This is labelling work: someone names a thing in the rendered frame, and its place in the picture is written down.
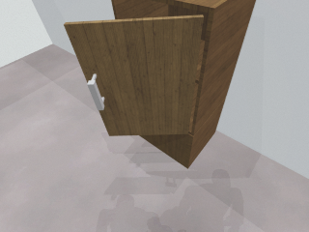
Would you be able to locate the handle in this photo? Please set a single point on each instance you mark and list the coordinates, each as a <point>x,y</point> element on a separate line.
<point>92,85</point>

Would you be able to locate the cupboard door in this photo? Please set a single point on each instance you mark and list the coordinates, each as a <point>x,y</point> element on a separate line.
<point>146,70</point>

